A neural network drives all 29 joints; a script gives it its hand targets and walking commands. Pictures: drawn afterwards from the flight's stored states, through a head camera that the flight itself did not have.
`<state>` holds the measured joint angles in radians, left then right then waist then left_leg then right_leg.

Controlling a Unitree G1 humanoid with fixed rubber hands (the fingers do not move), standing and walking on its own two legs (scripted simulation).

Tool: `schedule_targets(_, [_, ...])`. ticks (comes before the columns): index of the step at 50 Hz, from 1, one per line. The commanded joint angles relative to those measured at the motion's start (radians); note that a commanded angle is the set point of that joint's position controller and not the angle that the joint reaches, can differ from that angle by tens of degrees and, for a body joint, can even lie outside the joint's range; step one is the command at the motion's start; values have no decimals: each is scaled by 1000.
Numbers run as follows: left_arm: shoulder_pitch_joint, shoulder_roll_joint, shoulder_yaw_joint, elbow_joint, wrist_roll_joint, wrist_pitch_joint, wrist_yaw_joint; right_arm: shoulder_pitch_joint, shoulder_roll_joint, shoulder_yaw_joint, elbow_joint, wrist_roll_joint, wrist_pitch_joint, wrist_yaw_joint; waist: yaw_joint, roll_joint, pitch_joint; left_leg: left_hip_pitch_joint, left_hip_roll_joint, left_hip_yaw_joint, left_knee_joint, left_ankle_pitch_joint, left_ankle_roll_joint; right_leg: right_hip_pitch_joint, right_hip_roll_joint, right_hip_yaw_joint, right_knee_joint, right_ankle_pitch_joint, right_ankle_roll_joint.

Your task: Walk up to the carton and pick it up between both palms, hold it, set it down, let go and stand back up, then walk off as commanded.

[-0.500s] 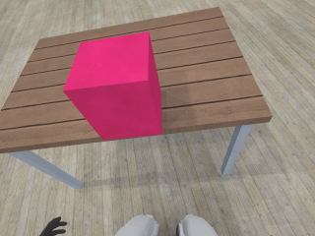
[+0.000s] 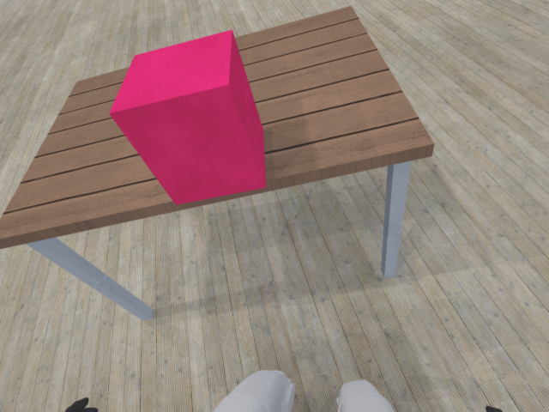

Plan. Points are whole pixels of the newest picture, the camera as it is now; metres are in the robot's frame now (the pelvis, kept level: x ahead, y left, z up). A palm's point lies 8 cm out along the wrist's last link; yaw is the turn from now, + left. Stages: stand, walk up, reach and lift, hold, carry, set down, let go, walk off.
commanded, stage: walk off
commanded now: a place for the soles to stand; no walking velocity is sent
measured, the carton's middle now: (202, 123) +0.65 +0.14 +0.07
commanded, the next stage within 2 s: stand in 1.52 s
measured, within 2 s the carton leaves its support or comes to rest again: neither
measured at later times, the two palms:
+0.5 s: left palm out of the picture +0.09 +0.47 -0.08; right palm out of the picture +0.01 -0.17 -0.07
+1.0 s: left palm out of the picture +0.10 +0.41 -0.07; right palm out of the picture +0.04 -0.22 -0.05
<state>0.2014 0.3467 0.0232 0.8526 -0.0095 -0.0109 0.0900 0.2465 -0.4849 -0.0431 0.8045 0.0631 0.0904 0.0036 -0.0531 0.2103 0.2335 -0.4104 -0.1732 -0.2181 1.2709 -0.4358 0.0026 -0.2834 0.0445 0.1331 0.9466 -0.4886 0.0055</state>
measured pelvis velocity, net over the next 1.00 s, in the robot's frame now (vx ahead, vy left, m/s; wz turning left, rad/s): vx -0.01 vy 0.12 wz -0.02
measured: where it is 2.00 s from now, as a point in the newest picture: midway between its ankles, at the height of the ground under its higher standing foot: outside the picture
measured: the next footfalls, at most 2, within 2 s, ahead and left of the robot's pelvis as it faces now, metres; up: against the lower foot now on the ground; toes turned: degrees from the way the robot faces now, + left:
left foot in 0.28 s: +0.04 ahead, +0.24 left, +0.00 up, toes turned -7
right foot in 0.94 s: +0.08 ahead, -0.01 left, +0.00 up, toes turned +8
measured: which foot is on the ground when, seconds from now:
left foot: up 0.00-0.26, down 0.28-1.00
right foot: down 0.00-0.30, up 0.32-0.92, down 0.94-1.00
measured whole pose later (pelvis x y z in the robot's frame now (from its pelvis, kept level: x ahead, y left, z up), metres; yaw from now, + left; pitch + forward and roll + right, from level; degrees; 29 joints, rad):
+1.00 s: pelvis -0.01 +0.12 +0.03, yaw -1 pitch -2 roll +1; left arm 0.21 0.39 0.03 0.84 0.00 -0.04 0.02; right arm 0.27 -0.44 -0.04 0.82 0.06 -0.03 0.00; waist -0.05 -0.03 0.08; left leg -0.31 -0.07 -0.09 0.78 -0.44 0.03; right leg -0.37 0.07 0.16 0.70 -0.28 0.00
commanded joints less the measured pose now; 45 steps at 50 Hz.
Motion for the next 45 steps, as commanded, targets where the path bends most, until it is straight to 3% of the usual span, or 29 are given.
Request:
schedule_targets(1, [9, 366, 162, -88, 45, -49, 20, 45, -167, -92, -65, -125, 6, 27, 45, -412, -98, -268, 40, -61, 81, 19, -17, 70, -272, 425, -563, -50, -22])
schedule_targets(3, [32, 369, 163, -86, 49, -55, 15, 51, -167, -94, -65, -126, 0, 26, 58, -431, -119, -257, 50, -49, 75, -5, -19, 82, -281, 432, -565, -81, -61])
schedule_targets(7, [36, 378, 165, -104, 59, -61, 7, 47, -167, -99, -69, -119, -13, 29, 75, -453, -124, -215, 95, -23, 41, -99, -23, 30, -314, 441, -564, -185, -207])
schedule_targets(10, [7, 394, 165, -117, 66, -64, 4, 50, -166, -103, -72, -110, -27, 35, 66, -482, -98, -166, 163, -32, -95, -202, 2, -46, -349, 448, -538, -216, -257])
schedule_targets(12, [-41, 399, 159, -123, 71, -63, -3, 112, -158, -106, -47, -97, -42, 39, 22, -510, -120, -55, 224, -28, -284, -242, 44, -127, -355, 397, -482, -174, -253])
schedule_targets(13, [-87, 394, 154, -132, 72, -57, -8, 215, -149, -110, -13, -91, -53, 37, -47, -500, -166, 104, 242, -19, -483, -169, 69, -202, -315, 315, -402, -129, -209])
schedule_targets(14, [-110, 339, 137, -131, 73, -48, -11, 358, -146, -115, 45, -97, -70, 33, -121, -401, -240, 353, 235, -64, -700, -158, 92, -327, -210, 159, -189, -25, -134])
schedule_targets(15, [-38, 232, 108, -102, 65, -41, -13, 356, -179, -116, 59, -118, -84, 23, -112, -140, -215, 296, 285, -243, -888, -268, 86, -382, -31, -15, 102, -88, -59])
schedule_targets(16, [-39, 197, 97, -119, 57, -44, -16, 234, -271, -126, 30, -110, -95, 19, -62, -1, -114, 186, 406, -561, -991, -190, 112, -531, 102, -36, 249, -226, -24])
schedule_targets(17, [-86, 256, 105, -128, 56, -51, -14, 165, -307, -123, 12, -103, -98, 12, -57, -4, -83, 114, 419, -715, -1060, -151, 115, -488, 97, 66, 319, -218, -29])
schedule_targets(18, [-93, 278, 109, -110, 43, -58, -16, 128, -275, -114, -7, -102, -105, 4, -37, -74, -61, 113, 395, -656, -1031, 22, 70, -442, 76, 84, 317, -159, -33])
schedule_targets(19, [-79, 275, 106, -89, 29, -53, -24, 100, -223, -99, -12, -100, -111, -6, -23, -104, -85, 176, 362, -524, -943, 199, 29, -430, 49, 70, 270, -87, -37])
schedule_targets(20, [-46, 268, 108, -66, 24, -49, -34, 91, -187, -93, -7, -97, -116, -12, -12, -93, -140, 292, 345, -427, -850, 319, 16, -453, 22, 40, 233, -48, -37])
schedule_targets(21, [-20, 266, 110, -62, 23, -43, -45, 100, -172, -93, -1, -92, -122, -15, -3, -81, -189, 361, 339, -376, -799, 376, 17, -454, 5, 28, 193, -18, -45])
schedule_targets(23, [9, 258, 105, -70, 22, -35, -60, 112, -150, -92, -1, -86, -134, -19, 3, -66, -266, 456, 343, -338, -784, 408, 13, -434, -7, 20, 118, 31, -57])
schedule_targets(25, [11, 251, 100, -80, 25, -29, -69, 120, -150, -94, 3, -86, -144, -27, 2, -93, -289, 483, 355, -330, -800, 391, 26, -434, -14, 26, 78, 80, -63])
schedule_targets(28, [13, 250, 95, -80, 28, -20, -76, 136, -155, -95, 15, -87, -153, -34, -8, -87, -280, 503, 339, -286, -833, 429, -18, -438, -7, 23, 71, 137, -62])
schedule_targets(31, [14, 246, 89, -83, 29, -18, -79, 135, -152, -93, 16, -88, -156, -36, -8, -63, -265, 507, 334, -252, -830, 516, -23, -433, -17, 19, 52, 143, -59])
schedule_targets(37, [4, 239, 81, -90, 27, -21, -76, 129, -153, -90, 18, -94, -159, -38, -7, -54, -253, 514, 362, -228, -808, 668, 31, -411, -38, 8, -24, 137, -57])
schedule_targets(42, [7, 231, 74, -93, 24, -34, -76, 94, -158, -85, 8, -102, -156, -34, 3, -62, -274, 460, 382, -170, -771, 757, 103, -307, -56, -33, -174, 97, -55])
schedule_targets(44, [25, 226, 75, -90, 25, -40, -77, 64, -166, -84, 2, -103, -153, -30, 18, -71, -289, 386, 393, -150, -745, 717, 135, -210, -52, -43, -258, 75, -63])
schedule_targets(45, [35, 217, 73, -81, 25, -41, -76, 28, -157, -75, -5, -100, -152, -32, 40, -97, -290, 302, 387, -116, -719, 712, 130, -98, -55, -37, -360, 115, -70])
